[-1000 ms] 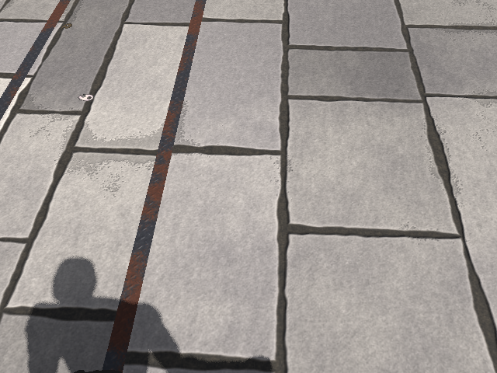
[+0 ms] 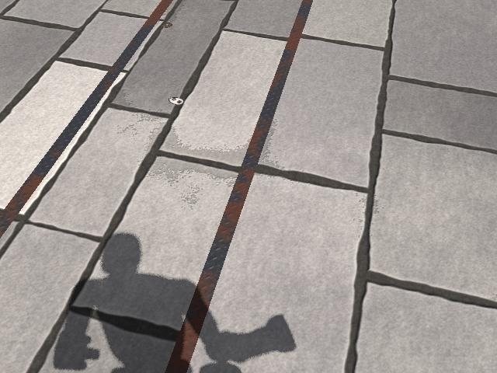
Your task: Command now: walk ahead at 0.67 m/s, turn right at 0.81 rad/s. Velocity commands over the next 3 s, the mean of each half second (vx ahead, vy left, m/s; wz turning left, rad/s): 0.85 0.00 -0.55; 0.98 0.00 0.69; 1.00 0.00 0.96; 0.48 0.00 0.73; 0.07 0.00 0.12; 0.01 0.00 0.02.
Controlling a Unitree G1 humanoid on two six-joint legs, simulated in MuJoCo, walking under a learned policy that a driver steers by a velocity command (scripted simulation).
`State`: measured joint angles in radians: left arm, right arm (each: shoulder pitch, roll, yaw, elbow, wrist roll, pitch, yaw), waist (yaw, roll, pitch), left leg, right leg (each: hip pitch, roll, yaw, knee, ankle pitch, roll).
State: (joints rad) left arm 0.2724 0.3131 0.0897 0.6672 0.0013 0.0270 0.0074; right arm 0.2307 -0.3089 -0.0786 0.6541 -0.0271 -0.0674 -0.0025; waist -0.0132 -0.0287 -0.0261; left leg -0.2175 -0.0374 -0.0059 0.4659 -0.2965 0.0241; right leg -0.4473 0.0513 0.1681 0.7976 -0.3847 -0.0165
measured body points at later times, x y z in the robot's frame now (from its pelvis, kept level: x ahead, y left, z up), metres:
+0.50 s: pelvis +0.31 -0.12 -0.02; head +0.34 -0.12 +0.43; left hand +0.53 +0.07 -0.13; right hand +0.21 -0.36 -0.15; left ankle +0.19 +0.07 -0.61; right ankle +0.31 -0.18 -0.74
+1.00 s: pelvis +0.76 -0.20 -0.01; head +0.77 -0.21 +0.44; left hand +0.95 +0.03 -0.08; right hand +0.75 -0.49 -0.15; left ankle +0.75 -0.19 -0.74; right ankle +0.75 -0.39 -0.63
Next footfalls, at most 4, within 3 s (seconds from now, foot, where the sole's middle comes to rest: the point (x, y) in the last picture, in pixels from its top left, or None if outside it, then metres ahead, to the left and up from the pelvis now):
0.38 right None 0.35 -0.19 -0.77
0.84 left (315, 270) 0.79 -0.19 -0.77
1.24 right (342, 166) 1.22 -0.34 -0.77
1.68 left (235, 121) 1.46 0.05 -0.77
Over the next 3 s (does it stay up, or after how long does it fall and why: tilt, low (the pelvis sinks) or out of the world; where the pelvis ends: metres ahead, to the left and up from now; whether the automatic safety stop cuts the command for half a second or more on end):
stays up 1.56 0.11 0.00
